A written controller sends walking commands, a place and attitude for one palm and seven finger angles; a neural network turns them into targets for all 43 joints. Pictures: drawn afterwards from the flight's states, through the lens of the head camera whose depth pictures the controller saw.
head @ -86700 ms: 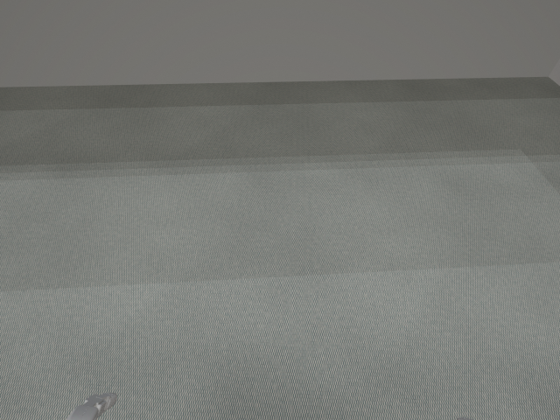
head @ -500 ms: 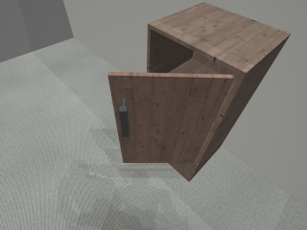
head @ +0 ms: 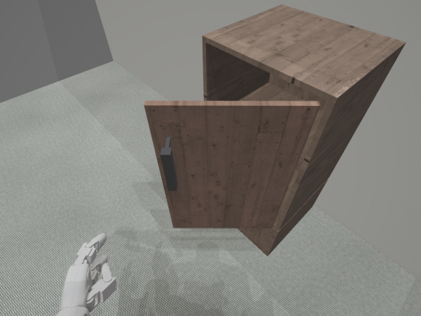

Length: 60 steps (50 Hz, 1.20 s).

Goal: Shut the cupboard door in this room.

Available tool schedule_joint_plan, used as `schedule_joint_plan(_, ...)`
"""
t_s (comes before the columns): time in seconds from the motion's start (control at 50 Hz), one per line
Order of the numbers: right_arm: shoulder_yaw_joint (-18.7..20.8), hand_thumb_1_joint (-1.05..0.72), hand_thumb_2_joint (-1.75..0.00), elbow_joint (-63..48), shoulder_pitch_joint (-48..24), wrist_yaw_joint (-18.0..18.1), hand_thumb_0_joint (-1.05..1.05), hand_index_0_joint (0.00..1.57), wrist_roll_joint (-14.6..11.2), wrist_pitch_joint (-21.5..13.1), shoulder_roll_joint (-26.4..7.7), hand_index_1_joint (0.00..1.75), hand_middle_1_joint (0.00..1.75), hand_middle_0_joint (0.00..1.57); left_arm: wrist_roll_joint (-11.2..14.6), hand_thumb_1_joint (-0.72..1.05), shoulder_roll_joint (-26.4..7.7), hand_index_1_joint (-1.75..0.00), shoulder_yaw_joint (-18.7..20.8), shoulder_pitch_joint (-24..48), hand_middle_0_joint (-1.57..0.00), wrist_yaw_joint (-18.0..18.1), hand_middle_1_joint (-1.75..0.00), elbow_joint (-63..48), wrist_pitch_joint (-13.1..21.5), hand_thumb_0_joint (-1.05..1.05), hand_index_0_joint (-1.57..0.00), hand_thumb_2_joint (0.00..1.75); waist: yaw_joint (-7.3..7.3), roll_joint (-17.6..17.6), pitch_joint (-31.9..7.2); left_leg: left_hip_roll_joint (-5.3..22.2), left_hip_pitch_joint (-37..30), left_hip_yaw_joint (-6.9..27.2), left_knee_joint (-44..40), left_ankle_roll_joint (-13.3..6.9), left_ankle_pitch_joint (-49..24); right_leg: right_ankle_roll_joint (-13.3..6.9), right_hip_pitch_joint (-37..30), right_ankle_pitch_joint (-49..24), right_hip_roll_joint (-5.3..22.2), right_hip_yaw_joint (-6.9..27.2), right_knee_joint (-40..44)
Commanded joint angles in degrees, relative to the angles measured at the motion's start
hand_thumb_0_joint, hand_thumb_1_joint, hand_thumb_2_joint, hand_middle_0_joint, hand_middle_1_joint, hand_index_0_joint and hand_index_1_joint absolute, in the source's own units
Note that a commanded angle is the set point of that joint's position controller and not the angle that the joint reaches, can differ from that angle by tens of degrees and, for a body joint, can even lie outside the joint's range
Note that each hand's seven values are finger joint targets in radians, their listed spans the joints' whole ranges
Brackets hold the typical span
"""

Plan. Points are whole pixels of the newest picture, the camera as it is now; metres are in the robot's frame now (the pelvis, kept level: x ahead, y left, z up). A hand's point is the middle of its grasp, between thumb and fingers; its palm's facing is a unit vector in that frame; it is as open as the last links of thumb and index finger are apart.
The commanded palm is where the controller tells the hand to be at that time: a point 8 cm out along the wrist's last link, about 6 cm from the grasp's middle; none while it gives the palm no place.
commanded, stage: raise the hand and make a fist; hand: left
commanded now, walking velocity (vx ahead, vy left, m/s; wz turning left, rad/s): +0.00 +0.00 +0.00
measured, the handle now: (170, 164) +0.49 +0.12 -0.04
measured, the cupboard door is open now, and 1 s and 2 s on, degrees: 47 47 47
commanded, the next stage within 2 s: bring the fist close to the handle in 1.76 s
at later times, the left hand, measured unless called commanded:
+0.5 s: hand (131, 302) +0.16 +0.15 -0.04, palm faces -0.08 -1.00 -0.05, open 5.0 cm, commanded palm +0.13 +0.22 -0.05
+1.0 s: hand (112, 285) +0.19 +0.19 -0.04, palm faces -0.01 -1.00 +0.00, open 3.2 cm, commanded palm +0.16 +0.25 -0.04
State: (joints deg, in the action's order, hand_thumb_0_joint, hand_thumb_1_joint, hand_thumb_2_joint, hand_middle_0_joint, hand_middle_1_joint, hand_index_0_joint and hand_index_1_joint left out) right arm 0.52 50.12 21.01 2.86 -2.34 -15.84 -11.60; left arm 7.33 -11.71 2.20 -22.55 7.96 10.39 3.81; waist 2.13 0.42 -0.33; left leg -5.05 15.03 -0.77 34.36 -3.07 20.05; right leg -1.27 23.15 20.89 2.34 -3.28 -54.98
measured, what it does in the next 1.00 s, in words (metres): lowers itself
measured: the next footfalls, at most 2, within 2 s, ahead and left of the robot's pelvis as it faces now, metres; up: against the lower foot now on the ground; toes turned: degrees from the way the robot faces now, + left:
none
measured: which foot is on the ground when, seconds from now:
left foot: down 0.00-1.00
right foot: down 0.00-1.00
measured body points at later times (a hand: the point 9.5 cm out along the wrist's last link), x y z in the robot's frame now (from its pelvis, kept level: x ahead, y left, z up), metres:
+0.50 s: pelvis -0.06 -0.03 -0.10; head +0.02 -0.04 +0.34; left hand +0.16 +0.20 -0.03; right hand +0.16 -0.26 -0.18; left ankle -0.01 +0.10 -0.72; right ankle -0.01 -0.09 -0.72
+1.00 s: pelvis -0.04 +0.02 -0.09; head +0.04 +0.03 +0.35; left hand +0.19 +0.25 -0.04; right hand +0.13 -0.23 -0.16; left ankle -0.01 +0.10 -0.72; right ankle -0.01 -0.09 -0.72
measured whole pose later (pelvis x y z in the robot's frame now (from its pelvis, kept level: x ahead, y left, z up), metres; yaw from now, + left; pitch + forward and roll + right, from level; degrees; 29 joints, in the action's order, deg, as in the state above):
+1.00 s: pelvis -0.04 +0.02 -0.09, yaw -4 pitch +17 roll -3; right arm 0.1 29.1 12.4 3.0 -0.3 -11.7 -13.8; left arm 15.8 -12.1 6.9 -23.2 -10.3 -3.5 25.9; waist -0.6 -1.3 -8.1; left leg -3.8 56.8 1.9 71.8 -3.4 31.8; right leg -1.4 56.3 28.8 -2.5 -3.4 -67.9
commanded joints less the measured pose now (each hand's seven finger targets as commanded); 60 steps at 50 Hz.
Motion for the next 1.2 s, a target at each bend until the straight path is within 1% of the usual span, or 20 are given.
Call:
schedule_joint_plan(0.0, 4.5, -0.9, -0.9, -15.1, -7.0, -2.6, 0.0, 0.2, 1.3, -4.3, -8.7, 0.3, 0.3, 0.2, 3.3, 0.9, 2.7, -0.46, 3.9, -11.7, -0.35, -8.1, -0.46, 3.0, 12.0, 0.0, -0.35, 0.9, -1.91, 15.7, 0.7, 4.1, 16.0, 4.3, 8.5, 6.4, -15.4, -0.8, 7.7, -8.9, 0.4, 0.5, 16.7)
schedule_joint_plan(0.02, 4.5, -0.9, -0.9, -16.4, -8.4, -2.9, 0.0, 0.2, 1.6, -3.5, -8.9, 0.3, 0.3, 0.2, 5.4, 0.9, 1.8, -0.48, 6.7, -15.8, -0.36, -11.9, -0.48, 3.4, 16.7, 0.0, -0.36, 0.9, -2.93, 21.6, -1.1, 3.1, 22.9, 3.4, 12.0, 6.4, -8.9, -0.3, 7.4, -7.4, 1.7, 3.8, 16.0)
schedule_joint_plan(0.04, 4.5, -0.9, -0.9, -17.7, -10.0, -3.3, 0.0, 0.2, 1.6, -3.0, -9.1, 0.3, 0.3, 0.2, 7.2, 0.9, -0.3, -0.5, 9.7, -15.4, -0.38, -16.0, -0.5, 3.1, 21.3, 0.0, -0.38, 0.9, -3.65, 21.4, -2.6, 1.9, 28.3, 2.0, 14.5, 6.4, -3.1, -1.2, 8.4, -2.3, 2.6, 5.9, 14.7)
schedule_joint_plan(0.06, 4.7, -0.9, -0.9, -19.2, -12.0, -3.5, 0.0, 0.2, 1.6, -2.9, -9.7, 0.3, 0.3, 0.2, 8.9, 0.9, -2.8, -0.52, 13.2, -15.4, -0.4, -20.3, -0.52, 3.0, 25.8, 0.0, -0.4, 0.9, -4.32, 21.4, -2.4, 2.0, 32.4, 2.1, 18.3, 5.5, -2.7, -0.4, 9.4, -9.6, 2.8, 8.8, 11.9)
schedule_joint_plan(0.08, 4.7, -0.9, -0.9, -20.2, -11.6, -4.2, 0.0, 0.2, 1.3, -2.5, -10.9, 0.3, 0.3, 0.2, 10.2, 0.9, -4.9, -0.54, 15.1, -16.8, -0.42, -25.1, -0.54, 3.7, 29.2, 0.0, -0.42, 0.9, -4.82, 18.2, -5.3, 1.9, 34.6, 2.3, 24.7, 5.6, -5.8, 0.7, 5.5, -34.3, 4.1, 11.3, 5.9)
schedule_joint_plan(0.1, 4.6, -0.9, -0.9, -20.5, -12.0, -3.7, 0.0, 0.2, 1.7, -2.0, -9.3, 0.3, 0.3, 0.2, 11.0, 0.9, -6.0, -0.56, 16.7, -18.3, -0.44, -28.4, -0.56, 4.9, 32.1, 0.0, -0.44, 0.9, -6.47, 21.9, -10.7, 1.1, 37.7, 1.1, 29.7, 5.9, -2.5, 2.6, 2.6, -36.7, 5.4, 16.5, 4.9)
schedule_joint_plan(0.14, 5.1, -0.9, -0.9, -24.7, -14.9, -3.4, 0.0, 0.2, 1.3, -1.3, -8.6, 0.3, 0.3, 0.2, 12.0, 0.9, -7.9, -0.6, 17.8, -11.4, -0.47, -30.3, -0.6, -0.8, 33.4, 0.0, -0.47, 0.9, -7.15, 11.5, -13.6, 0.7, 42.1, 0.4, 30.0, 4.8, 8.6, 2.2, 7.0, -7.9, 5.2, 20.5, 8.6)
schedule_joint_plan(0.18, 4.8, -0.9, -0.9, -27.6, -15.8, -3.4, 0.0, 0.2, 1.3, -1.4, -8.8, 0.3, 0.3, 0.2, 13.0, 0.9, -13.3, -0.64, 22.3, -0.2, -0.51, -28.3, -0.64, -9.9, 33.7, 0.0, -0.51, 0.9, -6.64, -4.6, -12.7, 0.7, 43.8, -0.2, 29.0, 3.4, 8.3, -0.2, 14.4, 12.6, 2.9, 20.0, 7.1)
schedule_joint_plan(0.24, 4.6, -0.9, -0.9, -28.8, -14.5, -2.4, 0.0, 0.2, 1.4, -2.2, -7.7, 0.3, 0.3, 0.2, 14.2, 0.9, -8.3, -0.7, 18.9, 2.5, -0.57, -24.9, -0.7, -17.9, 36.5, 0.0, -0.57, 0.9, -3.94, -1.1, -20.3, 2.2, 41.1, 2.1, 32.0, 2.1, 4.9, 1.8, 14.5, 12.2, 1.3, 20.6, 5.6)
schedule_joint_plan(0.28, 4.2, -0.9, -0.9, -28.0, -13.2, -1.5, 0.0, 0.2, 1.7, -3.1, -8.2, 0.3, 0.3, 0.2, 14.0, 0.9, -9.5, -0.74, 15.6, 11.5, -0.6, -24.4, -0.74, -29.5, 39.4, 0.0, -0.6, 0.9, -1.3, -6.9, -26.1, 2.9, 38.4, 2.6, 33.9, 1.3, 2.5, 1.3, 16.7, 7.3, 0.2, 18.5, 2.4)
schedule_joint_plan(0.4, 2.9, -0.9, -0.9, -24.6, -10.5, 1.7, 0.0, 0.2, 0.8, -3.5, -9.9, 0.3, 0.3, 0.2, 12.1, 0.9, -8.2, -0.86, 8.2, 7.6, -0.71, -29.9, -0.86, -18.8, 33.1, 0.0, -0.71, 0.9, 2.69, 0.0, -17.8, 4.1, 43.0, 4.2, 35.0, 0.2, 5.3, 2.3, 20.4, 10.7, -0.4, 15.4, 4.4)
schedule_joint_plan(0.48, 3.0, -0.9, -0.9, -27.2, -12.3, 2.0, 0.0, 0.2, -0.7, -1.0, -8.8, 0.3, 0.3, 0.2, 13.8, 0.9, -11.8, -0.94, 16.5, -0.8, -0.79, -30.2, -0.94, -10.2, 20.8, 0.0, -0.79, 0.9, -4.38, 2.5, -20.9, 3.5, 45.7, 3.7, 31.8, 1.0, 4.0, 2.6, 11.6, 11.1, 0.7, 16.3, 5.5)
schedule_joint_plan(0.54, 2.5, -0.9, -0.9, -29.7, -13.9, 1.1, 0.0, 0.2, -0.4, 0.2, -6.9, 0.3, 0.3, 0.2, 14.8, 0.9, -10.9, -1.0, 19.6, -0.3, -0.84, -25.5, -1.0, -16.2, 16.9, 0.0, -0.84, 0.9, -6.54, 1.8, -23.1, 3.0, 44.2, 3.6, 29.4, 2.0, 2.9, 3.0, 7.9, 8.2, 1.8, 16.4, 5.8)
schedule_joint_plan(0.6, 2.6, -0.9, -0.9, -29.3, -13.4, 0.4, 0.0, 0.2, 0.6, 0.3, -5.7, 0.3, 0.3, 0.2, 13.6, 0.9, -8.9, -1.06, 19.7, -1.5, -0.9, -19.7, -1.06, -20.9, 20.2, 0.0, -0.9, 0.9, -6.71, 2.6, -24.2, 3.6, 42.4, 4.3, 27.9, 2.1, 0.2, 2.4, 8.1, 1.9, 0.7, 13.7, 2.9)
schedule_joint_plan(0.64, 2.4, -0.9, -0.9, -28.5, -12.5, 0.0, 0.0, 0.2, 1.2, 0.0, -6.1, 0.3, 0.3, 0.2, 11.8, 0.9, -5.9, -1.1, 15.2, -1.6, -0.93, -18.2, -1.1, -21.4, 23.7, 0.0, -0.93, 0.9, -4.76, 1.7, -21.8, 3.6, 40.9, 4.3, 27.0, 2.0, -0.5, 1.7, 12.8, -0.3, -0.8, 10.3, 0.5)
schedule_joint_plan(0.76, 2.6, -0.9, -0.9, -28.3, -10.1, 0.3, 0.0, 0.2, 1.5, -0.9, -9.6, 0.3, 0.3, 0.2, 9.7, 0.9, -4.4, -1.22, 7.2, 1.3, -1.04, -21.7, -1.22, -18.2, 29.0, 0.0, -1.04, 0.9, -1.35, 0.7, -17.9, 3.6, 39.9, 5.5, 26.5, 1.2, 5.0, -0.4, 23.9, 10.5, -2.9, 5.4, -1.5)
schedule_joint_plan(0.9, 2.4, -0.9, -0.9, -30.0, -9.9, 0.7, 0.0, 0.2, 1.7, 0.2, -9.6, 0.3, 0.3, 0.2, 10.0, 0.9, -8.2, -1.36, 11.6, 0.4, -1.17, -18.4, -1.36, -29.3, 27.8, 0.0, -1.17, 0.9, -4.9, -8.5, -26.1, 4.0, 28.1, 8.1, 21.4, 4.1, -3.6, -1.9, 23.2, 0.3, -4.3, -0.2, -6.3)
schedule_joint_plan(1.0, 2.5, -0.9, -0.9, -30.4, -9.1, -0.2, 0.0, 0.2, 1.9, 2.6, -9.6, 0.3, 0.3, 0.2, 8.0, 0.9, -3.9, -1.46, 7.4, -3.6, -1.26, -15.9, -1.46, -26.5, 24.4, 0.0, -1.26, 0.9, -3.11, -5.7, -22.2, 5.2, 26.4, 9.4, 21.0, 5.4, -9.9, -1.2, 25.3, -2.0, -4.7, -1.9, -6.1)
schedule_joint_plan(1.08, 2.1, -0.9, -0.9, -31.3, -9.0, -0.1, 0.0, 0.2, 1.6, 4.1, -10.5, 0.3, 0.3, 0.2, 7.1, 0.9, -3.6, -1.5, 5.6, -0.7, -1.3, -18.0, -1.5, -20.4, 21.0, 0.0, -1.3, 0.9, -1.53, -2.3, -16.1, 4.8, 31.6, 9.9, 20.3, 5.1, -1.1, -1.3, 26.5, 1.1, -4.9, -2.1, -5.1)
schedule_joint_plan(1.18, 1.8, -0.9, -0.9, -32.3, -9.0, 0.5, 0.0, 0.2, 1.9, 4.1, -10.5, 0.3, 0.3, 0.2, 7.8, 0.9, -8.2, -1.5, 9.4, 5.7, -1.3, -18.1, -1.5, -27.0, 22.4, 0.0, -1.3, 0.9, -2.7, -5.5, -21.9, 4.6, 28.3, 10.0, 20.5, 5.5, -1.8, -1.6, 24.6, 0.6, -4.9, -1.3, -5.3)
